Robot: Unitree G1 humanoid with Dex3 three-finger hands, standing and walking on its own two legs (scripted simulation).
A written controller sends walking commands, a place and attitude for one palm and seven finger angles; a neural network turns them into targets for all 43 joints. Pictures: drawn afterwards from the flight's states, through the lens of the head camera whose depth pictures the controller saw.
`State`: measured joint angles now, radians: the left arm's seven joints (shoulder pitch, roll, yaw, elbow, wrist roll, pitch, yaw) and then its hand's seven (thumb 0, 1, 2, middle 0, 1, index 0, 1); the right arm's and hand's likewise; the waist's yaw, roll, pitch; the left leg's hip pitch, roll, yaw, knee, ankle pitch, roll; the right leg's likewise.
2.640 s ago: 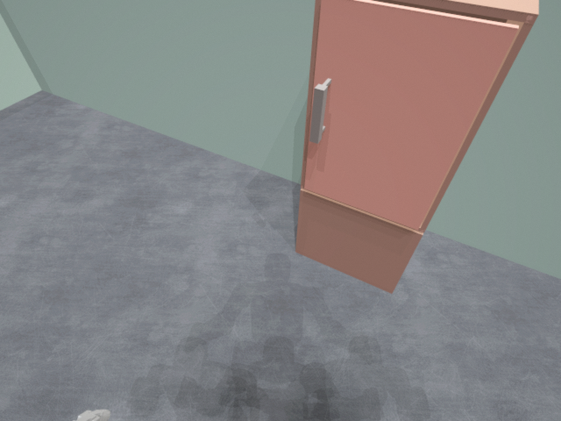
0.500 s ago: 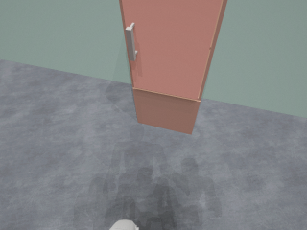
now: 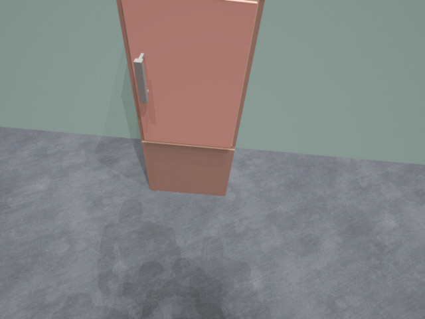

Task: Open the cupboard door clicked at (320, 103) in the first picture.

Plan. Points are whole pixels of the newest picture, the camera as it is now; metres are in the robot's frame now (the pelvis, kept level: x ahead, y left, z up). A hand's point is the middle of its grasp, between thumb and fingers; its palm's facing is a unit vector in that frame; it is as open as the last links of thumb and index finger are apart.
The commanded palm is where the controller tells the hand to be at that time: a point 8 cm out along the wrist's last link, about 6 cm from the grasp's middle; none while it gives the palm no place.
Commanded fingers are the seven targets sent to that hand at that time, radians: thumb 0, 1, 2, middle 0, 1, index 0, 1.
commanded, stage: take the last steps up to it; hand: left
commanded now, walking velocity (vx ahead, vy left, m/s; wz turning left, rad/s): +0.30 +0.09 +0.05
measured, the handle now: (143, 78) +0.85 +0.28 -0.02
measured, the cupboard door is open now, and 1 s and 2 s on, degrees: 0 0 0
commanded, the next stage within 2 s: come to a stop and stand still in 0.70 s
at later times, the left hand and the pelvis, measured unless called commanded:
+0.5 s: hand out of the picture +0.04 +0.21 -0.20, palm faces +0.10 -0.98 -0.17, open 7.3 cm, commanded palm none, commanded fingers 0.00 0.90 0.90 -0.20 -0.30 -0.20 -0.30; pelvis +0.13 +0.05 -0.03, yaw +2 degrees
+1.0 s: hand (119, 236) +0.34 +0.25 -0.17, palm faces +0.04 -0.97 -0.25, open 7.2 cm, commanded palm none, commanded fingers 0.00 0.90 0.90 -0.20 -0.30 -0.20 -0.30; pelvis +0.28 +0.07 -0.01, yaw +1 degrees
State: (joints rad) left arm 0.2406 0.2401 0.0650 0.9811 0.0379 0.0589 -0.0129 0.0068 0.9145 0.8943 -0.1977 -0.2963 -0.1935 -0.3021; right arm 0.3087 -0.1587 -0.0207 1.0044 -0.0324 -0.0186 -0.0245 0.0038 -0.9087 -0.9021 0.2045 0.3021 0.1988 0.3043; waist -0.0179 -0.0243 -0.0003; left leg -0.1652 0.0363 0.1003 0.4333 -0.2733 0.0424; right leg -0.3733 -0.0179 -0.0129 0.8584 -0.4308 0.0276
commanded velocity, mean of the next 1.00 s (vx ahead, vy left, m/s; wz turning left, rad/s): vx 0.12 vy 0.05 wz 0.00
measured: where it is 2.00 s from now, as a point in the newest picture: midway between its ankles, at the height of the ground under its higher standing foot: outside the picture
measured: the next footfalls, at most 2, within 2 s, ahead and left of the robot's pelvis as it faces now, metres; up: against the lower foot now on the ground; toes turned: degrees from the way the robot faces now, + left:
right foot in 0.14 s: +0.03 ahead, -0.14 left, +0.00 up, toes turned -5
left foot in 0.50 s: +0.27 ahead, +0.19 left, +0.00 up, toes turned +11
